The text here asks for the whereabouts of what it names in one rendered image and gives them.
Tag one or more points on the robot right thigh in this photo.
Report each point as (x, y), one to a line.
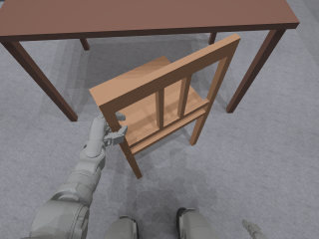
(194, 225)

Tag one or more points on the robot left upper arm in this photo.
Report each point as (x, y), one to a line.
(61, 220)

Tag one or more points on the robot right hand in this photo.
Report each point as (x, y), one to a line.
(253, 229)

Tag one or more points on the robot left forearm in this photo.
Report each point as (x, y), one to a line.
(84, 178)

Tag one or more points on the chair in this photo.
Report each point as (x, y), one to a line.
(157, 98)

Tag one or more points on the table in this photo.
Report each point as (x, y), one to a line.
(45, 20)

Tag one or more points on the robot left shin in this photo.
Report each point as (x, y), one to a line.
(125, 216)

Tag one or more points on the robot left hand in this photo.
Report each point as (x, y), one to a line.
(99, 130)

